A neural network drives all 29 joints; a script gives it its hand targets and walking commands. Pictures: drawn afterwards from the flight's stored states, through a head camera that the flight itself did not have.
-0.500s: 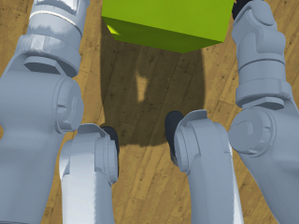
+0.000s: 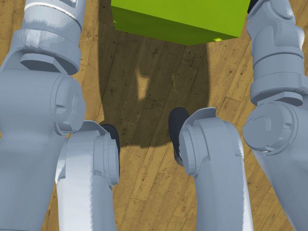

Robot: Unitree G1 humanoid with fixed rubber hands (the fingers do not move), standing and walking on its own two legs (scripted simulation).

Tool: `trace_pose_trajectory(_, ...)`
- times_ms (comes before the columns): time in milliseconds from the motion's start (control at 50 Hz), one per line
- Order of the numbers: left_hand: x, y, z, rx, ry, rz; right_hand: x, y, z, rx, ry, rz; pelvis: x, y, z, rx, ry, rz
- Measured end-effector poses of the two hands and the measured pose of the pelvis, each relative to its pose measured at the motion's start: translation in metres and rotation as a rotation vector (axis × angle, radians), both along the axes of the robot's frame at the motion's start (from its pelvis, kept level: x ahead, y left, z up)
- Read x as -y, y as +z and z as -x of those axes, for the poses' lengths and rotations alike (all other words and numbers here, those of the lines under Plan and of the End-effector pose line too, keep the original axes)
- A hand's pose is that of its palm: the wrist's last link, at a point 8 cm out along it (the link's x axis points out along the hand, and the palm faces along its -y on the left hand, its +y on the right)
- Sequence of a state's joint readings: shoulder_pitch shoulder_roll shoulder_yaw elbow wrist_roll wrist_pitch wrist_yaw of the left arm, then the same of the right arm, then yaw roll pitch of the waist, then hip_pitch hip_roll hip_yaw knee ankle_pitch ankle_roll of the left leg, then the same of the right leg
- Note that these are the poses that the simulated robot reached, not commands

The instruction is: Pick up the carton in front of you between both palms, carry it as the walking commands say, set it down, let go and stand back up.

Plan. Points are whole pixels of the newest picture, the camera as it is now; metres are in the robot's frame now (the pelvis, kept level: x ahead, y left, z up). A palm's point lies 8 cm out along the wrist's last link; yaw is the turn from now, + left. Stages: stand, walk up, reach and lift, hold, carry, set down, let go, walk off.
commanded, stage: set down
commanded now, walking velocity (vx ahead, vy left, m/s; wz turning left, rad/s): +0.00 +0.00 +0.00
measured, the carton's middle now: out of the picture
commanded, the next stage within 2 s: let go in 1.28 s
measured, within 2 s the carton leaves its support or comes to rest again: neither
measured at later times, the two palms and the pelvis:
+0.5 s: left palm out of the picture +0.64 +0.12 -0.09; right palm out of the picture +0.53 -0.23 -0.10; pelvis +0.00 -0.01 +0.03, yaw +0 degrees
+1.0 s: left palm out of the picture +0.64 +0.15 +0.06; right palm out of the picture +0.53 -0.23 +0.06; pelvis +0.01 -0.01 +0.16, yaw +1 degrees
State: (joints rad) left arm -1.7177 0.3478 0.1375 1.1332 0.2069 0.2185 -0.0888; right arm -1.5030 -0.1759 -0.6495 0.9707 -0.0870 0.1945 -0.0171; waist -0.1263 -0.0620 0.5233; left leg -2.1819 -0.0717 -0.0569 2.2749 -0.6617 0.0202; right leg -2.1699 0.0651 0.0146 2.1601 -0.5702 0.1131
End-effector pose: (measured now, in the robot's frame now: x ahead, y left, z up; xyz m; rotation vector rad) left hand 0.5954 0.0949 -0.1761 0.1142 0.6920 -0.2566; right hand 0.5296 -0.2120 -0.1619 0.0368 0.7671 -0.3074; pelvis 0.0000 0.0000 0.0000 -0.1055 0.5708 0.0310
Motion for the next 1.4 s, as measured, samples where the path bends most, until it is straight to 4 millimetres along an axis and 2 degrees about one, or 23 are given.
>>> trace_pose_trajectory(60, -0.008, -0.011, 0.005, -0.018, 0.009, -0.055, -0.001, -0.008, 0.006, -0.017, -0.004, 0.014, 0.001, 0.001, -0.001, -0.005, 0.0, -0.001)
trace_pose_trajectory(160, -0.044, -0.019, 0.004, -0.027, 0.096, -0.121, 0.005, -0.02, 0.014, -0.042, -0.037, 0.03, 0.005, 0.004, -0.002, -0.022, 0.003, -0.003)
trace_pose_trajectory(240, -0.058, -0.002, -0.013, 0.007, 0.118, -0.127, 0.011, -0.015, 0.007, -0.001, -0.044, 0.029, 0.007, 0.004, -0.003, -0.03, 0.005, -0.008)
trace_pose_trajectory(320, -0.051, 0.022, -0.031, 0.043, 0.111, -0.106, 0.016, -0.002, 0.0, 0.036, -0.051, 0.025, 0.009, 0.004, -0.003, -0.037, 0.007, -0.012)
trace_pose_trajectory(400, -0.036, 0.046, -0.04, 0.071, 0.088, -0.106, 0.018, 0.023, -0.005, 0.088, -0.061, 0.021, 0.009, 0.01, -0.004, -0.052, -0.009, -0.016)
trace_pose_trajectory(480, -0.028, 0.075, -0.04, 0.078, 0.081, -0.119, 0.018, 0.057, -0.006, 0.124, -0.069, 0.023, 0.01, 0.026, -0.004, -0.077, -0.024, -0.026)
trace_pose_trajectory(740, -0.049, 0.165, -0.036, 0.047, 0.108, -0.119, 0.014, 0.146, -0.002, 0.109, -0.078, 0.036, 0.01, 0.096, -0.004, -0.199, -0.021, -0.035)
trace_pose_trajectory(1020, -0.051, 0.241, -0.04, 0.051, 0.097, -0.12, 0.017, 0.225, -0.004, 0.126, -0.081, 0.048, 0.008, 0.165, -0.014, -0.259, -0.011, -0.034)
trace_pose_trajectory(1260, -0.057, 0.319, -0.04, 0.039, 0.095, -0.112, 0.02, 0.301, -0.001, 0.126, -0.077, 0.044, 0.009, 0.235, -0.028, -0.249, -0.001, -0.046)
trace_pose_trajectory(1400, -0.06, 0.349, -0.031, 0.031, 0.114, -0.113, 0.015, 0.33, 0.005, 0.112, -0.034, 0.057, 0.01, 0.27, -0.037, -0.24, 0.005, -0.056)
